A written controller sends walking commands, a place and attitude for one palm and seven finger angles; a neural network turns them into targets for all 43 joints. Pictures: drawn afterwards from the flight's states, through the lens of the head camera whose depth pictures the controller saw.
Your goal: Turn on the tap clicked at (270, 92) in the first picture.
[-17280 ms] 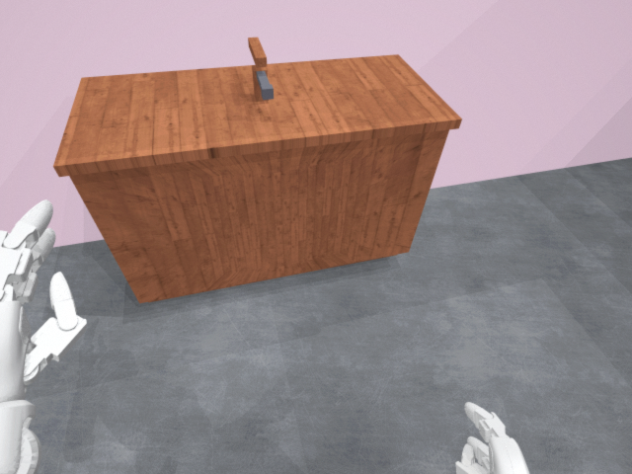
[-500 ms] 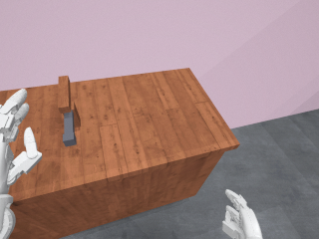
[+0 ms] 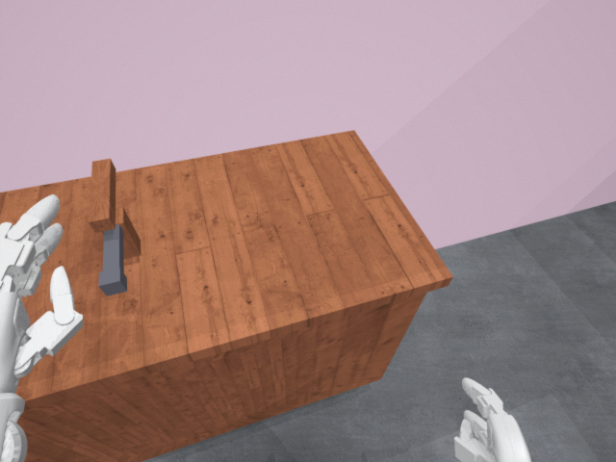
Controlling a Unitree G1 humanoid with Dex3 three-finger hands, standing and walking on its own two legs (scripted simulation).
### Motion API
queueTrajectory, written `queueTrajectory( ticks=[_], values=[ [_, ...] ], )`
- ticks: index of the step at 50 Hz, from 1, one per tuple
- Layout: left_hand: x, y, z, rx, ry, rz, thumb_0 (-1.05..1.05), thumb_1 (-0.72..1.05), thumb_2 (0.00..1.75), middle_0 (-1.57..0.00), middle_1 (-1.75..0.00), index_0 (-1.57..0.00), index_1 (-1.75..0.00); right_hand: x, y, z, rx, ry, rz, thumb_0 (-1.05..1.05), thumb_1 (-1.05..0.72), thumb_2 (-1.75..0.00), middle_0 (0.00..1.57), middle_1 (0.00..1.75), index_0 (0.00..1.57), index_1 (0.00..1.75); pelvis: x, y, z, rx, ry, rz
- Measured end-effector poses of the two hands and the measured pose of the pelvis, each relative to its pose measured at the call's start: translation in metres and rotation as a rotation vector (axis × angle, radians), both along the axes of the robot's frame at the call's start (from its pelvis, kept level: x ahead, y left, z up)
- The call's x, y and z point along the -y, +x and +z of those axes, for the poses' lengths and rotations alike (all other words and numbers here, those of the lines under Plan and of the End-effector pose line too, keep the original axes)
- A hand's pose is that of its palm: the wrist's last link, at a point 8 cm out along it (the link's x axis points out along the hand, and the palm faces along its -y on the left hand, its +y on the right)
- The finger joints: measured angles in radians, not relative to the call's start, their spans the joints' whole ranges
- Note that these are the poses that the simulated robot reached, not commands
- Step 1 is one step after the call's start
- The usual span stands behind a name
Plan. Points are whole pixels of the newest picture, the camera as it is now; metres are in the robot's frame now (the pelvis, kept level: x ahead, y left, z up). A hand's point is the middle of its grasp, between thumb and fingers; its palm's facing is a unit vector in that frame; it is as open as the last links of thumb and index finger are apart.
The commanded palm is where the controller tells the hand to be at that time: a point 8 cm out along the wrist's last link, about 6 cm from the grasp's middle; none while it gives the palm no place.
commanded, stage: come to a stop and stand still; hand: left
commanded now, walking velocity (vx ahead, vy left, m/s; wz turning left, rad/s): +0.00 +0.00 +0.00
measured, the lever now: (113, 281) +0.34 +0.31 +0.01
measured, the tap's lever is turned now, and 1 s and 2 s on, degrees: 0 0 0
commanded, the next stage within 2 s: look again from close up in 1.08 s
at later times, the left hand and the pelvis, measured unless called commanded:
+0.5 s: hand (39, 288) +0.25 +0.29 +0.14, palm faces +0.36 -0.83 -0.43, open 7.4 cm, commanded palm +0.18 +0.31 +0.17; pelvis +0.02 +0.04 +0.00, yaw +0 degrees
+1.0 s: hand (18, 309) +0.22 +0.29 +0.16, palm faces +0.36 -0.85 -0.39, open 7.4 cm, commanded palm +0.16 +0.33 +0.17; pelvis +0.00 +0.05 +0.00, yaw +0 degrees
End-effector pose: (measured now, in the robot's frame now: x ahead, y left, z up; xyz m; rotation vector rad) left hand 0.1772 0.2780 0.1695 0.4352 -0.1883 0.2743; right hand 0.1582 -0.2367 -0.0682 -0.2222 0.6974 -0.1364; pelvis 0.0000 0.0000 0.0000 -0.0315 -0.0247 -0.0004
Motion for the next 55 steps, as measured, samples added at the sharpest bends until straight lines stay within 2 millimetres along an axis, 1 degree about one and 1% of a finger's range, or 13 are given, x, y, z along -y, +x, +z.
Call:
queueTrajectory(
  ticks=[1,3,6,8,10,15,19,22,25,30,34,42,55],
  values=[
    [-0.001,0.000,0.001,0.000,0.002,0.002,0.02,0.89,0.90,-0.21,-0.30,-0.21,-0.30,0.000,0.001,0.000,0.000,0.000,0.000,0.01,-0.90,-0.90,0.20,0.30,0.20,0.30,0.000,0.000,0.000,0.001,0.001,0.001],
    [-0.007,0.008,0.018,0.064,0.099,-0.026,0.02,0.89,0.90,-0.22,-0.30,-0.22,-0.30,-0.005,0.001,-0.001,-0.004,-0.015,0.026,0.01,-0.91,-0.90,0.20,0.30,0.20,0.30,0.001,-0.002,-0.001,0.005,0.004,0.022],
    [-0.031,0.020,0.046,0.189,0.203,0.030,0.02,0.88,0.90,-0.22,-0.30,-0.22,-0.30,-0.011,0.002,-0.005,-0.021,-0.013,0.088,0.01,-0.91,-0.90,0.20,0.30,0.20,0.30,0.003,-0.004,-0.003,-0.007,0.008,0.013],
    [-0.041,0.024,0.051,0.224,0.204,0.060,0.02,0.89,0.90,-0.22,-0.30,-0.22,-0.30,-0.013,0.003,-0.006,-0.019,0.003,0.099,0.01,-0.90,-0.90,0.20,0.30,0.20,0.30,0.001,-0.002,-0.004,-0.019,0.008,0.000],
    [-0.040,0.025,0.044,0.207,0.174,0.058,0.01,0.89,0.90,-0.21,-0.30,-0.21,-0.30,-0.014,0.003,-0.004,-0.011,0.013,0.090,0.01,-0.90,-0.90,0.20,0.30,0.20,0.30,-0.004,0.002,-0.004,-0.026,0.009,-0.009],
    [-0.026,0.024,0.001,0.060,0.071,-0.013,0.01,0.89,0.90,-0.21,-0.30,-0.21,-0.30,-0.018,0.003,-0.003,-0.032,-0.013,0.063,0.01,-0.90,-0.90,0.20,0.30,0.20,0.30,-0.018,0.013,-0.002,-0.027,0.014,-0.016],
    [-0.034,0.027,-0.019,-0.007,0.043,-0.004,0.01,0.89,0.90,-0.21,-0.30,-0.21,-0.30,-0.025,0.009,-0.001,-0.072,-0.046,0.067,0.01,-0.90,-0.90,0.20,0.30,0.20,0.30,-0.026,0.018,-0.002,-0.022,0.014,-0.009],
    [-0.047,0.030,-0.017,0.005,0.048,0.032,0.02,0.89,0.90,-0.22,-0.30,-0.22,-0.30,-0.034,0.017,0.001,-0.077,-0.054,0.084,0.01,-0.90,-0.90,0.20,0.30,0.20,0.30,-0.030,0.019,-0.002,-0.021,0.009,-0.004],
    [-0.055,0.031,-0.008,0.045,0.063,0.053,0.02,0.89,0.90,-0.22,-0.30,-0.22,-0.30,-0.044,0.027,0.003,-0.060,-0.049,0.104,0.01,-0.90,-0.90,0.20,0.30,0.20,0.30,-0.035,0.019,-0.002,-0.021,0.005,-0.003],
    [-0.055,0.028,0.004,0.098,0.080,0.039,0.02,0.89,0.90,-0.21,-0.30,-0.21,-0.30,-0.062,0.042,0.007,-0.015,-0.023,0.130,0.01,-0.90,-0.90,0.20,0.30,0.20,0.30,-0.042,0.017,-0.002,-0.023,0.002,-0.005],
    [-0.056,0.024,0.003,0.086,0.074,0.031,0.01,0.89,0.90,-0.21,-0.30,-0.21,-0.30,-0.073,0.045,0.008,0.007,0.001,0.136,0.01,-0.90,-0.90,0.20,0.30,0.20,0.30,-0.045,0.013,-0.003,-0.022,-0.001,-0.008],
    [-0.059,0.012,-0.004,0.054,0.038,0.046,0.02,0.89,0.90,-0.21,-0.30,-0.21,-0.30,-0.077,0.031,0.006,-0.001,0.010,0.132,0.01,-0.90,-0.90,0.20,0.30,0.21,0.30,-0.047,0.005,-0.001,-0.014,-0.002,-0.005],
    [-0.051,-0.002,0.003,0.079,0.035,0.018,0.02,0.89,0.90,-0.21,-0.30,-0.21,-0.30,-0.057,-0.002,0.005,-0.015,-0.010,0.069,0.01,-0.90,-0.90,0.20,0.30,0.20,0.30,-0.044,-0.006,0.000,-0.003,-0.002,-0.001]
  ],
)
